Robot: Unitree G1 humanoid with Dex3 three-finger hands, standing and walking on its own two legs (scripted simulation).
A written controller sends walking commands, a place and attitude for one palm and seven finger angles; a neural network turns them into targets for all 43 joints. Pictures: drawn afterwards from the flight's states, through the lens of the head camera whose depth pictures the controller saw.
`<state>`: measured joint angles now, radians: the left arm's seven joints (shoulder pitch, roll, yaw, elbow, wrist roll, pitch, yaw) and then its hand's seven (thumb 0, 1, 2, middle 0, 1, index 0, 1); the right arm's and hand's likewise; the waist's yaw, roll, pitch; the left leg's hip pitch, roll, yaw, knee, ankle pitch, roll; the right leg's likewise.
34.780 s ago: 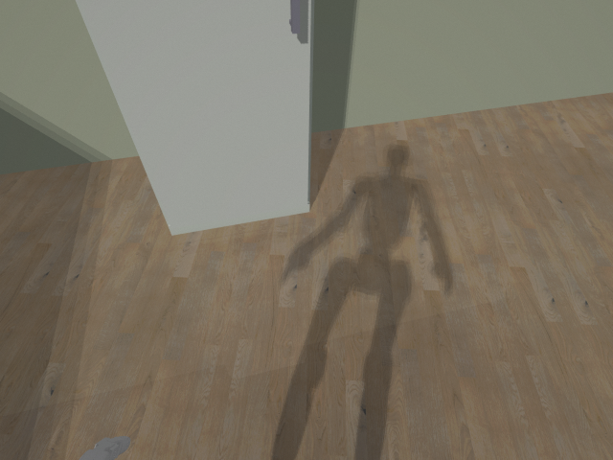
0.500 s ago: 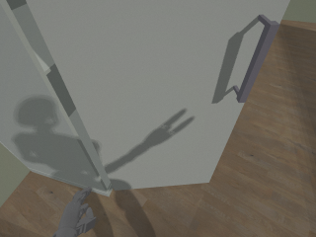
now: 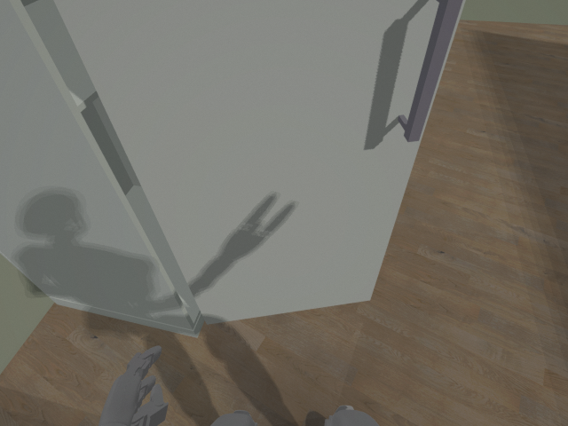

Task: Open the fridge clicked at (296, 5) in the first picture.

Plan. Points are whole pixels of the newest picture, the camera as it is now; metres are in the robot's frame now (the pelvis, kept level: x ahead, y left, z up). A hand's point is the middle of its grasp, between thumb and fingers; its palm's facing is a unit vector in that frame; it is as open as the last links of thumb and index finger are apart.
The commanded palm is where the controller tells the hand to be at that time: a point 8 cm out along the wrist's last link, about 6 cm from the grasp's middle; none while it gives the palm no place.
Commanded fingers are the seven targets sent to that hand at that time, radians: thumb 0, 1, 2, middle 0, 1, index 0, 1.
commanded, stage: step back with the hand held close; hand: right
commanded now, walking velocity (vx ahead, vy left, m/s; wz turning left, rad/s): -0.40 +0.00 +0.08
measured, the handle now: (422, 71) +0.60 -0.20 +0.21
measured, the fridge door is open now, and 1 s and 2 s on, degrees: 68 68 68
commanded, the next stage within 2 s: stop stepping back and stand still in 0.22 s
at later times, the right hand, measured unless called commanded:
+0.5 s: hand out of the picture +0.09 -0.29 +0.19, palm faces +0.52 +0.79 -0.32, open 7.5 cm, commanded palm +0.02 -0.32 +0.21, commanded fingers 0.00 -0.90 -0.90 0.20 0.30 0.20 0.30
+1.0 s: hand out of the picture +0.06 -0.28 +0.19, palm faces +0.43 +0.82 -0.38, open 7.5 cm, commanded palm +0.00 -0.32 +0.21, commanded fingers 0.00 -0.90 -0.90 0.20 0.30 0.20 0.30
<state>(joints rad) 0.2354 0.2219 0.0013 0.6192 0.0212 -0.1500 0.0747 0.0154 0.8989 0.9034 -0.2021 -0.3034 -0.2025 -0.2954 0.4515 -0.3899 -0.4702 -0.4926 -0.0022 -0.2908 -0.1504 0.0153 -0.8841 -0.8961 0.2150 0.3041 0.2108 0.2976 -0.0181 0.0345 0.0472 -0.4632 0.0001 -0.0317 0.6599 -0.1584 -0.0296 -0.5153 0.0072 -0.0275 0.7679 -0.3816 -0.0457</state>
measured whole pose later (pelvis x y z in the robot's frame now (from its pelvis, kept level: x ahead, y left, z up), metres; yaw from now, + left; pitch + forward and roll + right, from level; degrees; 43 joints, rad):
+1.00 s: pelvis -0.15 -0.03 +0.01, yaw +3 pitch -3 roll +0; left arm 0.30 0.23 0.01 0.69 0.02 -0.12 0.08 0.02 0.90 0.90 -0.20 -0.30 -0.20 -0.30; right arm 0.49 -0.40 -0.40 -0.45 0.01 -0.21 -0.17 0.02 -0.88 -0.90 0.21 0.30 0.21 0.30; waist 0.02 0.05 -0.02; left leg -0.27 -0.03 0.02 0.67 -0.38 0.03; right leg -0.32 -0.04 -0.07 0.61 -0.23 -0.02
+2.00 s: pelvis -0.15 -0.05 +0.03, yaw +3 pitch +0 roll +1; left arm 0.19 0.28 -0.01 0.95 0.03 0.02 0.00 0.01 0.90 0.90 -0.20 -0.30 -0.20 -0.29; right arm 0.26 -0.20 0.03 0.93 -0.02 0.05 -0.01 0.01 -0.93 -0.89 0.21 0.30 0.20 0.29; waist 0.02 0.03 0.04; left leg -0.24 -0.01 0.02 0.51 -0.27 0.01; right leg -0.31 0.01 -0.04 0.51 -0.21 -0.04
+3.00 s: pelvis -0.11 -0.05 +0.04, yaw +3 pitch +0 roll +0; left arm 0.08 0.34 0.00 1.13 0.02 -0.01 0.00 0.01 0.90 0.90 -0.20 -0.30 -0.20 -0.29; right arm 0.11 -0.34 0.00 1.12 -0.01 -0.02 0.00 0.01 -0.90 -0.90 0.21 0.30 0.20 0.30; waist 0.01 0.02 0.04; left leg -0.07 0.00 0.00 0.29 -0.21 0.00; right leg -0.14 0.03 -0.06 0.30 -0.16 -0.04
